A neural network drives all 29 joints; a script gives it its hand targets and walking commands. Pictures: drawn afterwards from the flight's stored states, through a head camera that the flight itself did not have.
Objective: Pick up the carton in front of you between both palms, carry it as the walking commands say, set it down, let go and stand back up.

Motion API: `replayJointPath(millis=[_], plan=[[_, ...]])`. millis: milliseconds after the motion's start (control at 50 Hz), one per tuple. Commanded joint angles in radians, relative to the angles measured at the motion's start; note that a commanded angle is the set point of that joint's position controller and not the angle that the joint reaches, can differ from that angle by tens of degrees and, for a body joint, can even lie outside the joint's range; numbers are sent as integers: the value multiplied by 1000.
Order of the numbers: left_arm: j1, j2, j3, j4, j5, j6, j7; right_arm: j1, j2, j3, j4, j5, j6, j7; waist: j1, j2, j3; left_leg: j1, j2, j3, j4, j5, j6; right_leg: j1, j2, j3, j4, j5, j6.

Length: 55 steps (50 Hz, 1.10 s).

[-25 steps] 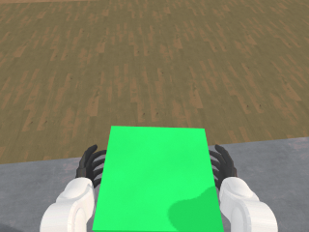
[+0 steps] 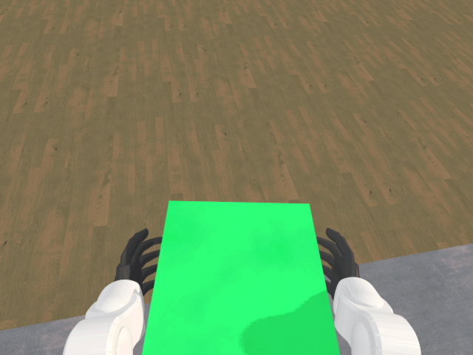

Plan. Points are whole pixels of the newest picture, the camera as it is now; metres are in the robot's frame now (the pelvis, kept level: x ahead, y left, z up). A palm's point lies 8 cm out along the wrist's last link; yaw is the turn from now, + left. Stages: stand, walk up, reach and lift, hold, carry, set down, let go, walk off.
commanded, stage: carry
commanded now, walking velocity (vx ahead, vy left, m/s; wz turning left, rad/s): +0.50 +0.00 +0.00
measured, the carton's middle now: (236, 298) +0.23 +0.00 +0.01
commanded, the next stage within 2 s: none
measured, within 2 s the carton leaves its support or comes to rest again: neither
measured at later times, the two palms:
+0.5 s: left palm (174, 98) +0.62 +0.13 +0.14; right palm (306, 100) +0.64 -0.17 +0.13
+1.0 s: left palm (184, 43) +1.02 +0.15 +0.10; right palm (275, 45) +1.03 -0.15 +0.10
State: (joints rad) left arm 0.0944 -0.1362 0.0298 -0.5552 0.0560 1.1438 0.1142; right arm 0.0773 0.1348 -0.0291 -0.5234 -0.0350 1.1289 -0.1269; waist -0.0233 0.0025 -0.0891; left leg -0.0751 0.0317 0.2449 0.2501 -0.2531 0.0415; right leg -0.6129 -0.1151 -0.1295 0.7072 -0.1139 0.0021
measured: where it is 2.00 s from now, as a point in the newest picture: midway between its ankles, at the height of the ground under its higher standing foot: (226, 161)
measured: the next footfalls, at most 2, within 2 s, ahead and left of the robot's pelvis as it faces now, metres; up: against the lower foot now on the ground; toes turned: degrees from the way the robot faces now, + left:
right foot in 0.16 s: +0.31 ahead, -0.12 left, +0.00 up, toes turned -11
left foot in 0.62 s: +0.61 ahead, +0.08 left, +0.01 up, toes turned +10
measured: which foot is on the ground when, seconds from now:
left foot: down 0.00-0.18, up 0.20-0.60, down 0.62-1.00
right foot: up 0.00-0.14, down 0.16-0.66, up 0.68-1.00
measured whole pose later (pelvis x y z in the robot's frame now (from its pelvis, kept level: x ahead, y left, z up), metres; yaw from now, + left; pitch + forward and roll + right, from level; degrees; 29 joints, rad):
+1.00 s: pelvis +0.67 -0.01 -0.01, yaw +2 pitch +7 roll +0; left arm -0.51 -0.13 0.27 -0.33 0.00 1.10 0.17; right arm -0.53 0.13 -0.26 -0.29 0.04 1.08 -0.19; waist -0.05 -0.01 0.09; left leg -0.19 0.01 0.14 0.45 -0.47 0.07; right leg -0.75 -0.05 -0.08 0.83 -0.27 -0.04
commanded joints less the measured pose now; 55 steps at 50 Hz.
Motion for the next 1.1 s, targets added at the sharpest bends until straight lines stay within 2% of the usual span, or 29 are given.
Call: replayJointPath(millis=[0, 80, 120, 140, 160, 180, 200, 220, 260, 300, 360, 460, 540, 580, 600, 620, 640, 660, 680, 720, 760, 860, 960, 980, 1000, 1020, 1040, 1060, 1080], plan=[[-398, -787, -669, -131, -263, -17, -105, -381, 772, 651, -147, 277, -3, 142, 3, 134, -98, 143, 217, -108, -84, 337, 81, -8, 32, -65, -118, 68, -2], [-444, -702, -653, -189, -297, 24, -85, -400, 697, 622, -196, 272, 30, 106, 5, 155, -53, 174, 216, -66, -16, 491, 55, 92, 51, -104, -202, 80, -38], [-448, -659, -630, -199, -312, 43, -71, -433, 656, 618, -229, 284, 52, 86, 31, 136, -130, 130, 173, 7, 221, 649, 21, 338, 132, -178, -246, 3, -48], [-446, -637, -614, -200, -316, 52, -63, -441, 628, 615, -243, 288, 63, 76, 49, 79, -206, 2, 137, 16, 418, 552, -7, 562, 104, -127, -245, -50, -50], [-465, -605, -594, -194, -313, 58, -57, -464, 601, 618, -275, 293, 76, 65, 65, -124, -307, -285, 58, -8, 725, 303, -57, 807, -169, 288, -321, -238, -157], [-458, -598, -582, -182, -324, 60, -50, -475, 580, 615, -294, 295, 87, 57, 76, -357, -336, -518, -69, -92, 968, -188, -73, 910, -305, 648, -479, -163, -255], [-483, -606, -580, -219, -338, 65, -50, -511, 604, 622, -283, 308, 90, 54, 68, -260, -312, -598, -17, -207, 1105, -224, -43, 897, -311, 567, -460, 7, -256], [-529, -631, -591, -229, -352, 66, -50, -541, 627, 617, -279, 314, 89, 55, 66, -179, -315, -621, 29, -242, 1128, -190, -13, 857, -279, 468, -417, 142, -234], [-633, -666, -602, -239, -371, 61, -51, -610, 666, 613, -255, 323, 83, 56, 53, -46, -291, -576, 98, -258, 988, -74, 1, 719, -231, 303, -425, 179, -167], [-701, -655, -600, -221, -381, 58, -49, -661, 655, 595, -225, 308, 78, 47, 54, -82, -288, -521, 88, -224, 883, -23, -2, 656, -197, 211, -465, 80, -141], [-776, -566, -564, -133, -371, 66, -35, -734, 581, 549, -132, 267, 82, 17, 54, -113, -245, -572, 78, -189, 746, 19, -16, 620, -176, 141, -499, -7, -176], [-888, -479, -473, 60, -318, 76, 7, -854, 499, 463, 43, 222, 92, -29, 74, -124, -165, -607, 49, -114, 488, 143, -13, 645, -130, 58, -472, 103, -186], [-1006, -510, -421, 166, -291, 68, 30, -981, 520, 412, 134, 225, 85, -37, 69, -155, -133, -542, 26, -91, 367, 184, 25, 670, -124, 18, -406, 212, -151], [-1088, -535, -405, 207, -278, 57, 39, -1051, 535, 384, 175, 226, 73, -36, 24, -148, -179, -370, -26, -43, 326, 127, 51, 643, -111, -25, -269, 384, -119], [-1125, -547, -401, 225, -273, 52, 43, -1065, 539, 368, 211, 224, 65, -35, -23, -87, -251, -167, -83, 11, 278, 105, 50, 592, -60, -91, -71, 429, -86], [-1164, -550, -395, 243, -264, 47, 47, -1068, 542, 353, 246, 222, 57, -35, -71, 22, -342, 84, -10, -106, 271, 39, 55, 432, -15, -85, 171, 268, -57], [-1177, -579, -386, 263, -263, 43, 51, -1126, 522, 341, 267, 223, 48, -39, -56, 306, -471, 348, 297, -630, 195, -56, 207, 125, 97, -28, 496, -111, -5], [-1209, -571, -369, 269, -261, 33, 57, -1130, 577, 353, 289, 247, 39, -39, -68, 366, -482, 402, 337, -853, 45, -70, 246, -63, 169, 76, 655, -423, -7], [-1260, -616, -371, 272, -258, 17, 63, -1167, 615, 368, 251, 266, 27, -32, -55, 240, -404, 347, 304, -731, 80, 54, 209, -124, 109, 141, 704, -373, -40], [-1286, -680, -352, 283, -247, -8, 60, -1295, 708, 420, 214, 320, -3, -13, -50, 90, -424, 313, 295, -582, 186, 330, 198, -177, 65, 150, 722, -313, -65], [-1301, -720, -364, 273, -240, -36, 51, -1347, 760, 458, 172, 353, -36, 3, -31, 73, -451, 277, 256, -480, 167, 290, 161, -147, 48, 149, 643, -251, -58], [-1255, -700, -395, 227, -218, -80, 52, -1293, 736, 471, 134, 342, -72, 5, -60, 109, -448, 382, 238, -394, 185, 391, 195, -307, 51, 94, 484, -260, -42], [-1183, -627, -413, 144, -230, -71, 53, -1184, 666, 471, 97, 321, -59, -3, -50, 144, -377, 268, 157, -219, 191, 571, 156, -60, 117, -30, 11, -112, -45], [-1165, -614, -414, 135, -233, -63, 51, -1160, 652, 470, 97, 314, -52, -5, -27, 168, -381, 240, 154, -188, 234, 700, 137, 41, 157, -79, -46, -132, -55], [-1137, -601, -416, 141, -235, -55, 49, -1139, 636, 468, 101, 305, -44, -7, 32, 162, -410, 207, 144, -139, 356, 848, 99, 213, 199, -118, -122, -88, -66], [-1113, -590, -418, 148, -240, -47, 45, -1109, 618, 466, 105, 295, -36, -9, 99, 108, -488, 90, 116, -93, 546, 796, 52, 493, 192, -109, -174, -35, -85], [-1085, -590, -414, 150, -251, -37, 40, -1122, 600, 462, 95, 284, -25, -13, 155, 6, -562, -136, 85, -145, 727, 447, 25, 763, 21, 157, -171, -171, -95], [-1086, -564, -419, 169, -242, -35, 44, -1078, 611, 444, 90, 260, -12, -14, 109, -361, -638, -473, -90, -185, 998, -185, -25, 994, -236, 725, -288, -1, -271], [-1084, -597, -440, 165, -265, -23, 37, -1116, 598, 439, 93, 260, -5, -18, 121, -321, -583, -641, -104, -266, 1180, -259, -5, 1048, -227, 786, -317, 118, -319]])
